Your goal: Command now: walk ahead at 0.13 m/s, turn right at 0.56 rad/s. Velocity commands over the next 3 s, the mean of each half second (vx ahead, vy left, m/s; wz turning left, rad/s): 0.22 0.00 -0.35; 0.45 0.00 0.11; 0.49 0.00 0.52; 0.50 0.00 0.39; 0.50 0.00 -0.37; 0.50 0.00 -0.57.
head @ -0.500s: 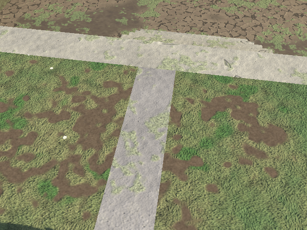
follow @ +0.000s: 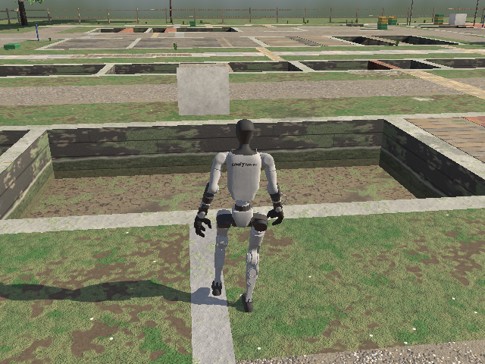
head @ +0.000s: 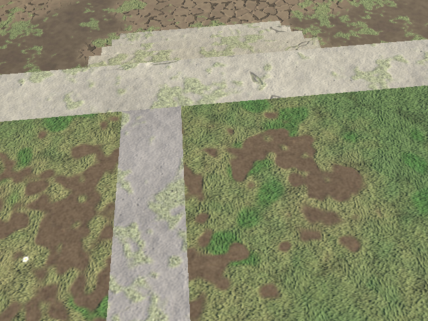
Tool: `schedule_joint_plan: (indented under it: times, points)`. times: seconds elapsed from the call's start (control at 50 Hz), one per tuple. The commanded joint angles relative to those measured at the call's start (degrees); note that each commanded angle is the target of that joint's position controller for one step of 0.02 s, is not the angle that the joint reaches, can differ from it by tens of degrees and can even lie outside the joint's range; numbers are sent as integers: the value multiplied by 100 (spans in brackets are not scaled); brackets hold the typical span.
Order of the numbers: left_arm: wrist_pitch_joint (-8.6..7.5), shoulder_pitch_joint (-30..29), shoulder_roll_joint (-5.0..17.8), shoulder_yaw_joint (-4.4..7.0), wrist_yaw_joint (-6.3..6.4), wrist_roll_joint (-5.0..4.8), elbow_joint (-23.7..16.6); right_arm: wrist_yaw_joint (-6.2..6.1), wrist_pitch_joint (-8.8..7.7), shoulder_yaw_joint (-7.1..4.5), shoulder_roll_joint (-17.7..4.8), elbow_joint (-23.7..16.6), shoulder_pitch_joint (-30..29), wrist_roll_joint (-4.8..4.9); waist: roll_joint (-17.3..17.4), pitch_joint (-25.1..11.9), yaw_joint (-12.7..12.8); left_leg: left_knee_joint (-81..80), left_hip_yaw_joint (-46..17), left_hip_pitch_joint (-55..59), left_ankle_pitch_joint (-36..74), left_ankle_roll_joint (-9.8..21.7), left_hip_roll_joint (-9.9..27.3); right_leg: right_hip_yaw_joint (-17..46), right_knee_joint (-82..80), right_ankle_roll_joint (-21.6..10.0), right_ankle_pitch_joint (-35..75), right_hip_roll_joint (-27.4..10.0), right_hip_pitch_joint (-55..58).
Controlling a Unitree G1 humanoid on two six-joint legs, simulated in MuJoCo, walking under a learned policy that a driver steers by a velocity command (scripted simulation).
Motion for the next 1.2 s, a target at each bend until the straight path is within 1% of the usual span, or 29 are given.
schedule_joint_plan:
  times: [0.02, 0.16, 0.2, 0.24, 0.28, 0.3, 0.32, 0.34, 0.36, 0.38, 0.4, 0.42, 0.44, 0.48, 0.58, 0.64, 0.7, 0.76, 0.78, 0.8, 0.82, 0.84, 0.86, 0.88, 0.9, 0.94, 1.02, 1.08, 1.2]
  points:
    - [30, 346, 875, 180, 66, -5, -350, -15, 87, -82, -470, -297, 293, 31, -557, -945, -92, -182, 179, 196, 333, -45, -164, 1155, 10, -362, 4392, -1506, 669]
    - [179, 524, 961, 219, 134, 106, -523, -66, 79, -21, -613, -561, -156, 123, -640, -737, 78, -968, -10, 206, -167, 109, -365, 1837, 367, -527, 4234, -1724, 1223]
    - [184, 533, 932, 202, 109, 140, -533, -30, 30, 8, -593, -587, -118, 118, -666, -764, 88, -1309, 33, 654, -397, 199, -405, 2043, 293, -613, 3285, -1763, 1086]
    - [177, 391, 923, 189, 89, 159, -556, 9, -23, 22, -588, -566, 55, 103, -702, -635, -21, -1961, 71, 1344, -626, 330, -496, 2246, 228, -562, 1983, -1667, 711]
    - [132, 155, 900, 158, 86, 87, -576, 14, -138, 32, -522, -393, 649, 50, -526, -544, -435, -3336, 202, 2724, -154, 518, -619, 2189, 556, -299, 833, -1316, 14]
    - [53, 192, 554, 44, 74, 46, -643, -28, -222, -16, -751, -326, 997, -39, 103, -762, -532, -3856, -683, 3505, -493, 720, 78, 1813, 1340, -59, 130, -919, -452]
    - [-9, 319, 210, -57, 30, -4, -797, -48, -227, -122, -1345, -328, 1233, -53, 1342, -860, -449, -4537, -2821, 4278, -964, 1326, 1417, 765, 2615, 229, -1922, 68, -1678]
    - [4, 433, 769, 55, 35, 163, -766, 4, -168, -198, -1436, -150, 1441, -8, 1068, -550, -348, -4649, -3802, 3812, -1298, 1781, 1866, 553, 3413, 246, -2719, 0, -2279]
    - [-11, 340, 861, 79, -5, 210, -683, 67, -180, -126, -1083, -195, 1275, 27, 395, -167, -254, -4672, -3497, 3488, -1774, 1822, 1670, 734, 3758, 242, -2253, -281, -2355]
    - [-28, 91, 804, 62, -72, 206, -659, 106, -206, -78, -831, -205, 1053, 60, 80, 97, -226, -4740, -2809, 3207, -1839, 1633, 1308, 689, 3720, 299, -1756, -475, -2333]
    - [-36, -22, 738, 47, -134, 194, -682, 105, -227, -65, -792, -216, 910, 74, 270, 97, -170, -4878, -2264, 3162, -1548, 1393, 990, 549, 3552, 374, -1401, -603, -2261]
    - [-36, -72, 701, 30, -186, 220, -672, 90, -271, -57, -772, -162, 979, 68, 503, -11, -197, -4922, -1880, 3269, -935, 1295, 770, 393, 3538, 461, -1075, -663, -2205]
    - [-31, -89, 659, 4, -217, 231, -636, 100, -315, -57, -764, -76, 1134, 71, 530, -170, -232, -4894, -1581, 3393, -209, 1275, 644, 265, 3599, 529, -832, -689, -2147]
    - [-25, -263, 590, -30, -245, 211, -669, 129, -384, -66, -748, 79, 1434, 112, 438, -367, -260, -4861, -1271, 3625, 655, 1327, 618, 39, 3588, 639, -589, -823, -2252]
    - [-12, -1244, 402, -133, -276, 191, -944, 131, -392, -82, -725, 367, 1980, 124, 430, -137, -524, -5085, -921, 3796, 831, 1425, 600, -330, 2757, 864, -164, -1134, -2729]
    - [-44, -1685, 282, -204, -289, 167, -1086, 134, -399, -94, -762, 493, 2192, 100, 432, -57, -633, -5003, -707, 3719, 1207, 1422, 618, -484, 2016, 852, 66, -1124, -2486]
    - [-78, -1900, 300, -225, -275, 135, -1173, 141, -408, -106, -812, 581, 2286, 77, 479, -39, -632, -4748, -570, 3637, 1829, 1389, 707, -601, 1485, 714, 19, -1036, -2015]
    - [-136, -1590, 413, -178, -206, 125, -1157, 127, -384, -134, -917, 619, 2161, 89, 448, -85, -358, -4300, -779, 3398, 2455, 1286, 855, -587, 1043, 525, -168, -879, -1102]
    - [-175, -1096, 457, -136, -162, 135, -1001, 124, -373, -144, -967, 607, 2019, 114, 343, -239, -78, -3823, -714, 3241, 2940, 1195, 758, -618, 663, 455, -70, -745, -387]
    - [-249, -309, 653, -44, -86, 194, -723, 139, -372, -116, -881, 607, 2000, 147, -7, -691, 231, -2817, -443, 2908, 3099, 1064, 420, -506, 355, 346, 18, -775, 765]
    - [-314, 682, 1118, 80, 11, 323, -602, 159, -393, -35, -635, 394, 1870, 193, -650, -1473, 638, -1253, -130, 2014, 1788, 902, 40, 803, 51, 75, -986, -2023, 2094]
    - [-271, 899, 1662, 195, 14, 335, -566, 128, -364, 78, -71, 249, 2371, 301, -1868, -1872, 381, 341, 390, 449, -1491, 739, -773, 3048, -723, -330, -1997, -3402, 2854]
    - [-214, 565, 1244, 124, -16, 195, -618, 74, -266, -94, -727, 403, 2264, 154, -974, -1388, 262, 966, -60, 197, -1348, 839, -503, 3257, -897, -367, -2505, -3322, 2102]
    - [-216, 5, 822, 8, -39, 151, -714, 132, -252, -120, -683, 399, 2025, 138, -648, -738, 22, 969, -184, 206, -795, 875, -262, 2442, -1014, -243, -2249, -3030, 1430]
    - [-261, -268, 579, -49, -58, 127, -732, 181, -240, -86, -488, 417, 1910, 136, -615, -423, -99, 811, -148, 357, -455, 837, -106, 1721, -1186, -129, -1445, -2747, 928]
    - [-356, -338, 377, -108, -11, 113, -666, 256, -126, -112, -436, 463, 1883, 38, -766, -292, -274, 662, -53, 575, -177, 730, 36, 758, -1322, 84, -386, -2349, 577]
    - [-503, 46, 435, -77, 18, 40, -465, 367, 15, -135, -310, 290, 1419, 18, -612, -292, -335, 729, 78, 92, 369, 616, 75, -98, -1380, 92, 861, -2260, 742]
    - [-496, 341, 381, -89, 36, 63, -323, 421, 50, -126, -272, 83, 836, 15, -560, -140, -260, 443, 151, -429, 858, 536, 106, -513, -1421, 63, 1262, -2237, 896]
    - [-468, 731, 476, -92, 84, 77, -78, 523, 21, 19, -129, -367, -357, -8, -534, 98, -46, -1344, 772, -162, 1494, 627, -52, -1282, -1290, 150, 2313, -2209, 1183]
Next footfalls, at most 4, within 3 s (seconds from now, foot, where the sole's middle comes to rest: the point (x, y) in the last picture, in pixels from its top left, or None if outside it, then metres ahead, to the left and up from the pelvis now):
0.30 left None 0.17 0.13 -0.78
0.80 right None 0.37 -0.13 -0.78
1.38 left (228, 248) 0.65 0.04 -0.78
1.92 right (239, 160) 1.01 0.01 -0.78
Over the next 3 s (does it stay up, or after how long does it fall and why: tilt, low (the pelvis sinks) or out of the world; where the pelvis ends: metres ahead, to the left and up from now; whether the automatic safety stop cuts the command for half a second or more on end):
stays up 1.31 0.14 -0.03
